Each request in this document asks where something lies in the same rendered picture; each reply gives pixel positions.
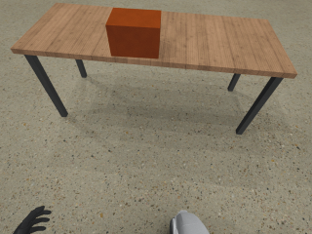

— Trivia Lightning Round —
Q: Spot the table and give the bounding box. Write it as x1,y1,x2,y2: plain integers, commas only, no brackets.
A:
10,2,298,135

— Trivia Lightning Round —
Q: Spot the left robot hand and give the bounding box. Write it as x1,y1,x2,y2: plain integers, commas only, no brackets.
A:
13,206,52,234

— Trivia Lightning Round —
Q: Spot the right robot thigh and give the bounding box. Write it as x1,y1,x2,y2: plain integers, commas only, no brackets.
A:
172,213,210,234

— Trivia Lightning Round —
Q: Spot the carton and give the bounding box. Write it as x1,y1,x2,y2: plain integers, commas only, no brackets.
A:
105,8,162,59

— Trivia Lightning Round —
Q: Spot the right robot shin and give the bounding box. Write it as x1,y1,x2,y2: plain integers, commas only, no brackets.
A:
177,210,188,215

